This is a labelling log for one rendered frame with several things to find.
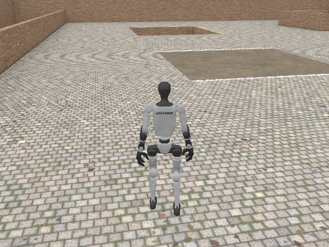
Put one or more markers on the robot right upper arm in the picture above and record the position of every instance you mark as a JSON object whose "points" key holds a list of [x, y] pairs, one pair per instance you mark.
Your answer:
{"points": [[182, 117]]}

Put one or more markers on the right robot forearm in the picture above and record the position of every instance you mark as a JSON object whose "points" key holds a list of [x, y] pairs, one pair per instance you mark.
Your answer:
{"points": [[187, 138]]}

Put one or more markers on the robot left foot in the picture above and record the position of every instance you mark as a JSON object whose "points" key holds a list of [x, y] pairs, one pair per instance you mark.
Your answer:
{"points": [[153, 204]]}

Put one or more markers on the left robot forearm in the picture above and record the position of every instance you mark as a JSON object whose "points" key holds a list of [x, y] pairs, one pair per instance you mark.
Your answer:
{"points": [[142, 141]]}

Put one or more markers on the robot left hand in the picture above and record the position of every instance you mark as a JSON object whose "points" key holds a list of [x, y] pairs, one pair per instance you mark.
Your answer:
{"points": [[139, 159]]}

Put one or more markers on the left robot thigh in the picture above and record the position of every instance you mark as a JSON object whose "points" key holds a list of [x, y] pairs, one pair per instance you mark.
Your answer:
{"points": [[152, 155]]}

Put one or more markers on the robot right hand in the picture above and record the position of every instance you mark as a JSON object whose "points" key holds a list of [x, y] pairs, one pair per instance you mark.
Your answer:
{"points": [[189, 155]]}

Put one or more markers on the robot left upper arm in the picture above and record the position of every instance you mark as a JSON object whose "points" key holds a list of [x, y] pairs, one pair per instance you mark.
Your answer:
{"points": [[146, 118]]}

